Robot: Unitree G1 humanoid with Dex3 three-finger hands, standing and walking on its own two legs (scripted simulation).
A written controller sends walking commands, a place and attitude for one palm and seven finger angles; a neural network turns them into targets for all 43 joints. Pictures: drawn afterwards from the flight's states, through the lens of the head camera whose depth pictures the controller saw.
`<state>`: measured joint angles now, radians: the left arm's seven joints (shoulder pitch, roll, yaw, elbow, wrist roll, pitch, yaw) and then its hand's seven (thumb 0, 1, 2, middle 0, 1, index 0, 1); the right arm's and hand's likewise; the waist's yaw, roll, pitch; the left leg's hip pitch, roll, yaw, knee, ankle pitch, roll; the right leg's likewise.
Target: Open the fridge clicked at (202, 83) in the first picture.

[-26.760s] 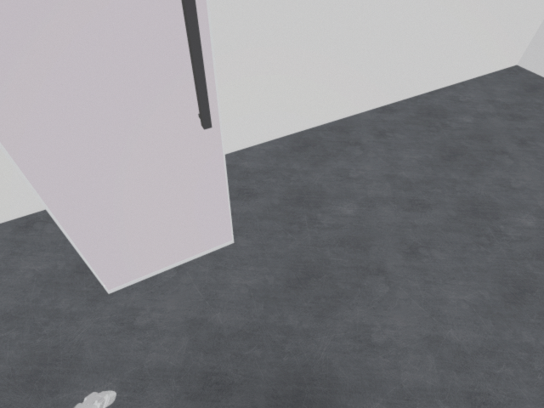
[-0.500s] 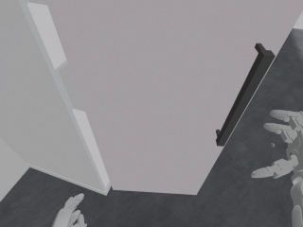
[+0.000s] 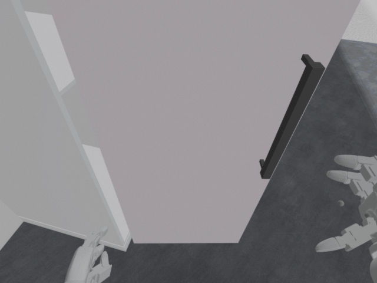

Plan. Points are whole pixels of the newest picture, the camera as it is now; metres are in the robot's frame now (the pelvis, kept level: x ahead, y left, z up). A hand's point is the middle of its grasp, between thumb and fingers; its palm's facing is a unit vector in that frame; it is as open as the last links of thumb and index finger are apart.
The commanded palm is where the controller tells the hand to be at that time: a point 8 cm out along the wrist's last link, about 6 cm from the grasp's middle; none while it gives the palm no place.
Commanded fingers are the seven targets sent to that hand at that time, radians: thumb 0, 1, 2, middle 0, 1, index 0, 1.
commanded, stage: draw the hand back to the body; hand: right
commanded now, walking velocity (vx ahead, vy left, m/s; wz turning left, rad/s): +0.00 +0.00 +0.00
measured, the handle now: (282, 127) +0.43 -0.21 +0.13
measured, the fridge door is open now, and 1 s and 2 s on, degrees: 75 75 75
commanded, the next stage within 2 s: step back with the hand held close in 1.56 s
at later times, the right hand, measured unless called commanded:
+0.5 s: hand (358, 209) +0.21 -0.27 +0.15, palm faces +0.21 +0.98 -0.02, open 14.6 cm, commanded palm +0.18 -0.31 +0.17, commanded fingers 0.00 0.30 -0.32 0.24 1.00 0.24 1.00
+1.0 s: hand (370, 194) +0.23 -0.28 +0.17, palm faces +0.45 +0.82 -0.35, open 10.6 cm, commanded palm +0.17 -0.31 +0.19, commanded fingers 0.00 -0.61 -0.76 0.21 0.47 0.21 0.47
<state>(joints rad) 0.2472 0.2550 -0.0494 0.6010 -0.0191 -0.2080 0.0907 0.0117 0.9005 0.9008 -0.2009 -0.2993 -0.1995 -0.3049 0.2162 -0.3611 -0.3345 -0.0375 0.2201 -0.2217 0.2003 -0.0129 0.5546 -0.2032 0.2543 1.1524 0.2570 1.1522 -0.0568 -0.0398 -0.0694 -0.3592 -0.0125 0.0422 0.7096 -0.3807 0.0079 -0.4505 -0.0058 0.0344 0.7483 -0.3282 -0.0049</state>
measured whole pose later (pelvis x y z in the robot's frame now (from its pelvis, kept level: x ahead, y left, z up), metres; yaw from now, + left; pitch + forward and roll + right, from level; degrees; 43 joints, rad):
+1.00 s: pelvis +0.02 -0.01 +0.03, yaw +1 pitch -4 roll +0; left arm 0.21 0.22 -0.05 0.68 0.02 -0.17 0.09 0.01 0.90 0.90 -0.20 -0.30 -0.20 -0.30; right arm 0.39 -0.35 -0.33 -0.29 0.08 -0.05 -0.10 0.00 -0.26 -0.60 0.23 0.68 0.23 0.67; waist -0.07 -0.04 0.01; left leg -0.07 0.01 0.00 0.42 -0.28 -0.01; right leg -0.14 0.02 -0.01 0.45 -0.23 -0.03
